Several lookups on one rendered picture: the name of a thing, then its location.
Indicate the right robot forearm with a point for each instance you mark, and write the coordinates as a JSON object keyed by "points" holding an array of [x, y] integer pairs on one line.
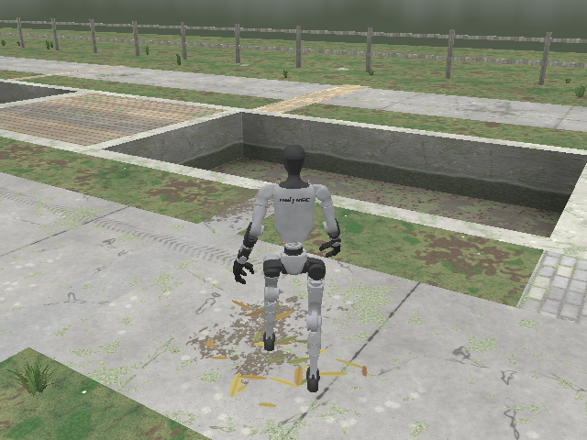
{"points": [[335, 237]]}

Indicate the left robot forearm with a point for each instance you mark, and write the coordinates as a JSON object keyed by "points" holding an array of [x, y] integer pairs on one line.
{"points": [[246, 247]]}

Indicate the right robot foot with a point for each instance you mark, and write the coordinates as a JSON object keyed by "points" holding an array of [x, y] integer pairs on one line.
{"points": [[312, 384]]}

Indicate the robot left upper arm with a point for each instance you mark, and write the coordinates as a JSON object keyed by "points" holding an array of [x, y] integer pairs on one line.
{"points": [[264, 194]]}

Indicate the right robot hand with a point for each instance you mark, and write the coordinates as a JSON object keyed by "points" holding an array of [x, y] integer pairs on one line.
{"points": [[331, 253]]}

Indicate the left robot hand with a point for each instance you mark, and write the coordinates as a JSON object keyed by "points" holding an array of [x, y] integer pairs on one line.
{"points": [[237, 270]]}

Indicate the robot right upper arm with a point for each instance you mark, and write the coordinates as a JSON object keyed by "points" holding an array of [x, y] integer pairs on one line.
{"points": [[327, 207]]}

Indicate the robot left thigh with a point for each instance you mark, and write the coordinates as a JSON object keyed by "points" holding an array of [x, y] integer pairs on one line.
{"points": [[272, 266]]}

